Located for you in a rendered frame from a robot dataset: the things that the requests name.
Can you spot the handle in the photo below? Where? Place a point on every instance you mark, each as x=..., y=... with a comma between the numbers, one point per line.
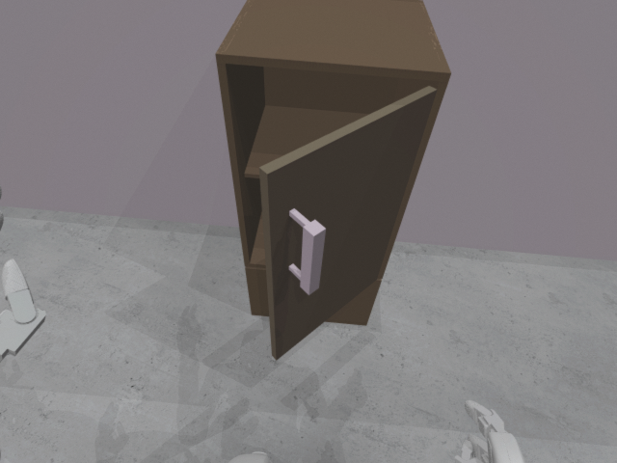
x=312, y=252

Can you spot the cupboard door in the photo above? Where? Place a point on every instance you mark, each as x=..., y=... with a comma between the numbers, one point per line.
x=352, y=181

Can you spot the left robot hand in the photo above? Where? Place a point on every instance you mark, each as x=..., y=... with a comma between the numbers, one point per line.
x=18, y=326

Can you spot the right robot hand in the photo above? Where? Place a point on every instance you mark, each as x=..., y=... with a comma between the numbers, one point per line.
x=501, y=446

